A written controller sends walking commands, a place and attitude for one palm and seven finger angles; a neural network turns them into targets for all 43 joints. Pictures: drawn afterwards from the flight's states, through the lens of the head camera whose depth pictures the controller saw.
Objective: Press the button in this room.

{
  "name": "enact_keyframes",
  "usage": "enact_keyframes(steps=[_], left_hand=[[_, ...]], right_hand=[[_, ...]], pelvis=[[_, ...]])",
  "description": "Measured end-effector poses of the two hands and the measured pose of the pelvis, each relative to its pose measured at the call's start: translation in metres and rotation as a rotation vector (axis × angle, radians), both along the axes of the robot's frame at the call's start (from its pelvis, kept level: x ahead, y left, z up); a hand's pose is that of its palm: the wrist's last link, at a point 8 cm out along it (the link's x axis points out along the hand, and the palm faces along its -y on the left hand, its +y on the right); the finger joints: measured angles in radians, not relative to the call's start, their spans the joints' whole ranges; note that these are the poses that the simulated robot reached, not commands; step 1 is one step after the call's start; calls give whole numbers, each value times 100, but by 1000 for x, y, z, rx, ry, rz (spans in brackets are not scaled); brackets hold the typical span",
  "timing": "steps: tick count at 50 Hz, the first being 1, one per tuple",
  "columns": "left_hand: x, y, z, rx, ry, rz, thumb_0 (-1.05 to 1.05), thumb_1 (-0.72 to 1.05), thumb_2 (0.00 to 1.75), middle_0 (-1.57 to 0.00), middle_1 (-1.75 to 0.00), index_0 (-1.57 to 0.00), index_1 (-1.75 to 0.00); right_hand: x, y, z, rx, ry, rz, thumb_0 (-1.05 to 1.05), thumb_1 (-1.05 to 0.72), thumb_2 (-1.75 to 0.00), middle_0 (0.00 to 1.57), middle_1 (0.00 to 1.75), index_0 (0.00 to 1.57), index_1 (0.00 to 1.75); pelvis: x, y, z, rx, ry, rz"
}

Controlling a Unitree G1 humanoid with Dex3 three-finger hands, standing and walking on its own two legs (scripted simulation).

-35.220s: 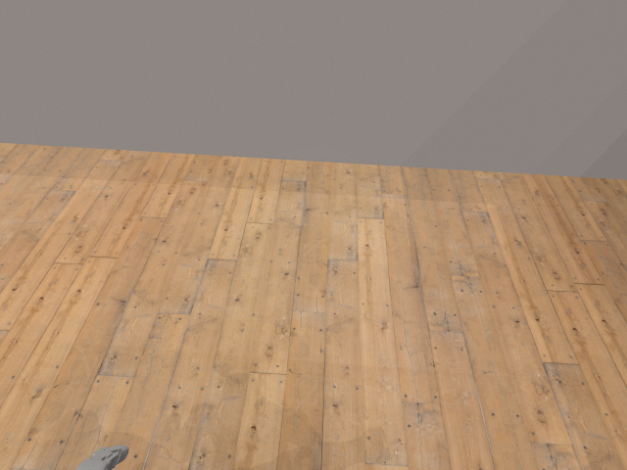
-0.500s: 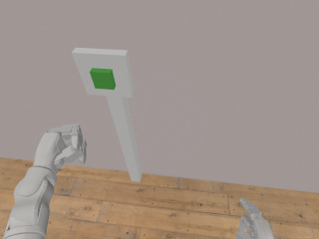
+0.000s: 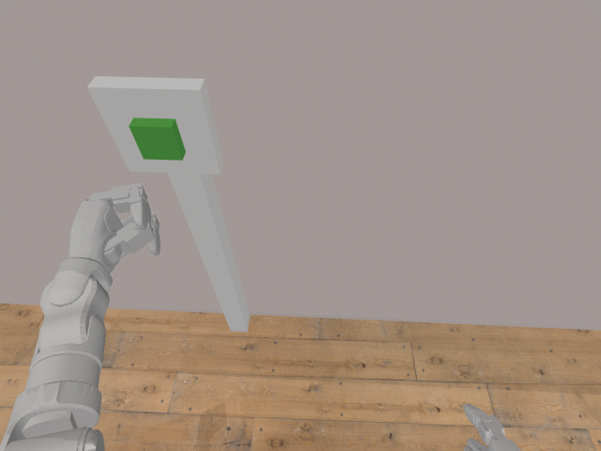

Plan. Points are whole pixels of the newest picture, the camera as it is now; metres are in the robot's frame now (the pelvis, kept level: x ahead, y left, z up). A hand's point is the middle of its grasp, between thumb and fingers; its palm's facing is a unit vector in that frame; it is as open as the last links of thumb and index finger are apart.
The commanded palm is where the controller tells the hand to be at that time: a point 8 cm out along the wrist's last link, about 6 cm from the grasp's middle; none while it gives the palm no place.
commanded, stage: aim a knuckle at the button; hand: left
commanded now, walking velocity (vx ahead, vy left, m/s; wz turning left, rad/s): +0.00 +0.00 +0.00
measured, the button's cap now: (159, 138) +0.54 +0.24 +0.11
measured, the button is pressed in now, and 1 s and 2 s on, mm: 0 0 8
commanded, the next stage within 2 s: press the button with the knuckle in 1.12 s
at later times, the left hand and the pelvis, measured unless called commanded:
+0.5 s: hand (178, 188) +0.46 +0.20 +0.09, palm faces -0.02 -1.00 +0.00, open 3.1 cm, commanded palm +0.43 +0.25 +0.09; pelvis +0.00 +0.02 -0.01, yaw -1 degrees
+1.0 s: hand (171, 195) +0.45 +0.20 +0.08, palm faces +0.00 -1.00 -0.01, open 3.1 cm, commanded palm +0.42 +0.25 +0.09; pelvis +0.01 +0.02 -0.01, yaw -1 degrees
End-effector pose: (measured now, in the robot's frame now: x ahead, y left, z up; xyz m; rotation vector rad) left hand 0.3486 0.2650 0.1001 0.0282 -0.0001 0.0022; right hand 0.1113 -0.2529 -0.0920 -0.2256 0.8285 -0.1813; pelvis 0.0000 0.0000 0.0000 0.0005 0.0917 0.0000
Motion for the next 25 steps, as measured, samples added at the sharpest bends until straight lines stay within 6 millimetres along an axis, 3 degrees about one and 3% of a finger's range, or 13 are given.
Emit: enact_keyframes(steps=[11,25], left_hand=[[38,-5,-8,-14,21,-3,2,90,90,-130,-150,-130,-150],[90,-14,-14,-27,26,-24,2,90,90,-130,-150,-130,-150]], right_hand=[[-26,8,-10,7,107,-30,1,-90,-90,20,30,20,30],[-75,9,-22,-8,293,-93,1,-90,-90,20,30,20,30]], pelvis=[[0,8,-3,-2,39,-10],[0,19,-10,-9,106,-15]])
